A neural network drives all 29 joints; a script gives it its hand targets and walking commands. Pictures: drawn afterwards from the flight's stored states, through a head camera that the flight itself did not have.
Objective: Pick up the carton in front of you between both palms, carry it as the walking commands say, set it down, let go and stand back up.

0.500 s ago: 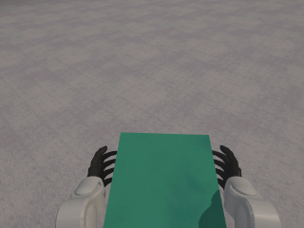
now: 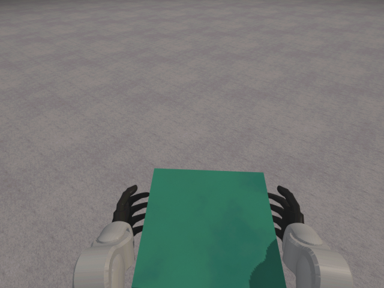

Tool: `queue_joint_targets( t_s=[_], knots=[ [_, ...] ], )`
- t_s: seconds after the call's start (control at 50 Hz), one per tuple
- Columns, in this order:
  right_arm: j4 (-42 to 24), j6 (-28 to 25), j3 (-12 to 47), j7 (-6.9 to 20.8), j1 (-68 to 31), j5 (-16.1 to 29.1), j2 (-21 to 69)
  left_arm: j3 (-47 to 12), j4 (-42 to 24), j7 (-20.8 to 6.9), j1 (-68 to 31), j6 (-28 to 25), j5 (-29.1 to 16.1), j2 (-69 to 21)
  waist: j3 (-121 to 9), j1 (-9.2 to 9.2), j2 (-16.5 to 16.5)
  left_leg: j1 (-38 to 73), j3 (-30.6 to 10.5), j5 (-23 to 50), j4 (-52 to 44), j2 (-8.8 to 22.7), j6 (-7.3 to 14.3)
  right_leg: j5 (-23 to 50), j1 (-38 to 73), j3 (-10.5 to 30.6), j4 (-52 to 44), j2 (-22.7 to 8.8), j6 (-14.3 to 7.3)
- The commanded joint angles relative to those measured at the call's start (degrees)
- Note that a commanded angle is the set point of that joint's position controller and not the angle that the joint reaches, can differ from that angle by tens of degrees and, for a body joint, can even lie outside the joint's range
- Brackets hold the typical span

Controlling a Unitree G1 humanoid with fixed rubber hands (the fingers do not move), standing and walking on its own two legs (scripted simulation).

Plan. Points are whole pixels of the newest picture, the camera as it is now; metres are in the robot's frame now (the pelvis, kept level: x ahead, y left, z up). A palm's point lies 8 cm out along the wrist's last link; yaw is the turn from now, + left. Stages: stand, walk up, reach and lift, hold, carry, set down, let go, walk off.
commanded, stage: carry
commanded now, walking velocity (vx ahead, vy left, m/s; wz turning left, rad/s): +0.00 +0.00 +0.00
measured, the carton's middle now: (205, 246) +0.23 +0.00 +0.01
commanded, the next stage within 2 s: hold in 1.12 s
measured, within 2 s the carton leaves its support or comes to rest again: neither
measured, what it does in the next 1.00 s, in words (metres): stands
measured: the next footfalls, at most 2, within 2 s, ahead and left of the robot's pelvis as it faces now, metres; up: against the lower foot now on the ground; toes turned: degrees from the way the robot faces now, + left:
none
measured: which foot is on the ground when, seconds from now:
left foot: down 0.00-1.00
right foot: down 0.00-1.00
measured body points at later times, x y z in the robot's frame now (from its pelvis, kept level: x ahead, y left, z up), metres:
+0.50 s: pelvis -0.04 +0.00 +0.00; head -0.06 +0.00 +0.45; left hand +0.24 +0.15 +0.04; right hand +0.25 -0.15 +0.04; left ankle -0.09 +0.11 -0.73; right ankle +0.01 -0.10 -0.73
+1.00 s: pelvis -0.04 +0.00 +0.00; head -0.05 -0.01 +0.45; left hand +0.26 +0.15 +0.04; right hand +0.27 -0.15 +0.03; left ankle -0.09 +0.11 -0.73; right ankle +0.01 -0.10 -0.73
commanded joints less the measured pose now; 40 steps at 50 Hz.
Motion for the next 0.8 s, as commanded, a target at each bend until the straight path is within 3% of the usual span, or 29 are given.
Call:
queue_joint_targets(
  t_s=[0.0, 0.14, 0.32, 0.6, 0.68, 0.78],
  knots=[
    [-3.5, -0.5, 30.8, 2.3, -18.8, 9.2, 33.7, -29.8, -3.2, -1.8, -20.6, -1.3, -8.5, -34.1, -7.5, -0.13, 0.0, -2.2, -3.7, 29.9, -3.2, 6.3, 0.8, 26.0, 9.6, 6.2, -1.9, -6.0, 0.0],
    [4.0, -3.8, 28.5, 5.2, -23.5, 7.4, 30.6, -27.4, 3.9, -4.9, -24.9, -4.6, -6.5, -31.1, -5.4, -0.12, -0.1, -4.3, -4.3, 21.0, -5.5, 6.0, 1.4, 18.3, 8.7, 6.5, -4.2, -5.9, -0.1],
    [13.9, -10.7, 25.7, 9.5, -28.4, 4.6, 33.2, -24.1, 14.7, -9.2, -28.8, -11.4, -3.4, -33.2, -6.8, -0.15, -0.4, -5.1, -4.4, 15.9, -6.2, 5.6, 1.7, 16.2, 9.1, 6.7, -5.2, -6.2, -0.2],
    [35.7, -27.9, 22.3, 18.0, -41.6, 1.2, 44.0, -20.4, 36.4, -17.6, -42.2, -28.9, 0.1, -44.4, -9.7, -0.17, -1.0, -5.1, -4.8, 13.5, -5.7, 5.2, 2.0, 16.2, 9.8, 7.1, -5.6, -6.5, -0.5],
    [36.9, -30.1, 24.3, 19.5, -43.9, 1.9, 48.2, -22.3, 37.4, -19.2, -44.7, -31.2, -0.5, -48.6, -11.3, -0.15, -1.1, -4.2, -4.9, 14.9, -5.0, 5.2, 1.9, 17.9, 10.4, 7.3, -5.1, -6.7, -0.7],
    [33.1, -27.5, 27.3, 19.7, -42.1, 3.6, 51.4, -25.6, 33.3, -19.4, -43.1, -28.7, -2.4, -51.7, -13.0, -0.1, -1.1, -3.1, -4.7, 17.6, -3.7, 5.3, 1.8, 20.8, 10.9, 7.3, -4.1, -7.0, -0.7]
  ],
)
